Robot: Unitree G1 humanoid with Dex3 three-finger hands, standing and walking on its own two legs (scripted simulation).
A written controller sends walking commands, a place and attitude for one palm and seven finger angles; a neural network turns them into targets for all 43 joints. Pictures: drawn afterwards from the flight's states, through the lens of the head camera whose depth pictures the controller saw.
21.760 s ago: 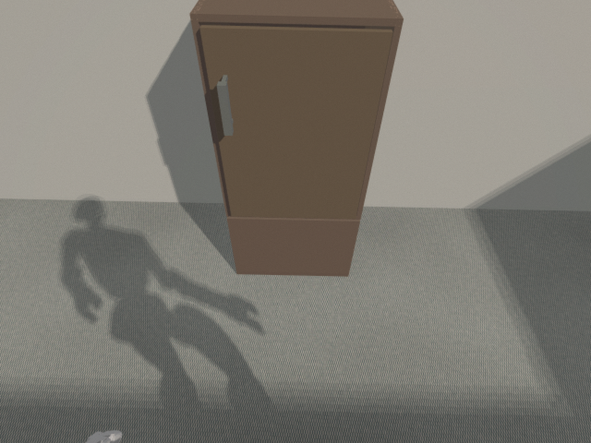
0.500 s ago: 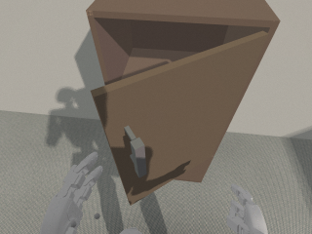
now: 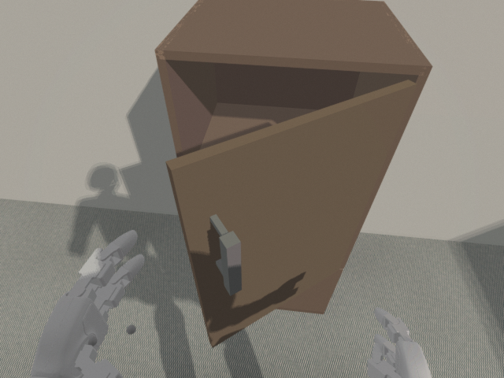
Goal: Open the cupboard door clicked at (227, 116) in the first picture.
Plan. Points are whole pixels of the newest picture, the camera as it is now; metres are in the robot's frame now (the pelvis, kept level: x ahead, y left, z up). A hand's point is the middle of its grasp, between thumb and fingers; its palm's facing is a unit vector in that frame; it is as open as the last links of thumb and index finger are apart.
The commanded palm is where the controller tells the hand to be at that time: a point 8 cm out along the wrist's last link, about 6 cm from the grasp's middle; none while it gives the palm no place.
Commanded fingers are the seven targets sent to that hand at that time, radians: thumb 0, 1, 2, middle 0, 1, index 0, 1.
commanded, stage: draw the hand back to the body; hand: left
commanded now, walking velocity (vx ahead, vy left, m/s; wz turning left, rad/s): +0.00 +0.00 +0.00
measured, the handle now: (225, 255) +0.28 +0.07 +0.08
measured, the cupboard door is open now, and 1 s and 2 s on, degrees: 37 37 37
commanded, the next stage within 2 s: step back with the hand held close in 1.16 s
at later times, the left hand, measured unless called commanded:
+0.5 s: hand (64, 277) +0.19 +0.23 +0.17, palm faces +0.34 -0.86 -0.38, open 12.5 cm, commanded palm +0.14 +0.27 +0.20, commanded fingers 0.00 0.44 0.70 -0.18 -0.30 -0.18 -0.30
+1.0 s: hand (47, 236) +0.21 +0.24 +0.21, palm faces +0.44 -0.81 -0.38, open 7.6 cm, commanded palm +0.16 +0.28 +0.23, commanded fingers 0.00 0.90 0.90 -0.20 -0.30 -0.20 -0.30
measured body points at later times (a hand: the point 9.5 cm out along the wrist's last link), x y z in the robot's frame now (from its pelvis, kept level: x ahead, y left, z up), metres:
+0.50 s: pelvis +0.02 +0.00 +0.04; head +0.00 -0.01 +0.49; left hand +0.16 +0.27 +0.20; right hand +0.21 -0.20 -0.03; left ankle +0.01 +0.11 -0.68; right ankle +0.00 -0.13 -0.68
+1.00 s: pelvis +0.02 -0.01 +0.06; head +0.01 -0.03 +0.51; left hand +0.18 +0.28 +0.23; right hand +0.21 -0.24 -0.02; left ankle +0.01 +0.11 -0.68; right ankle +0.00 -0.13 -0.68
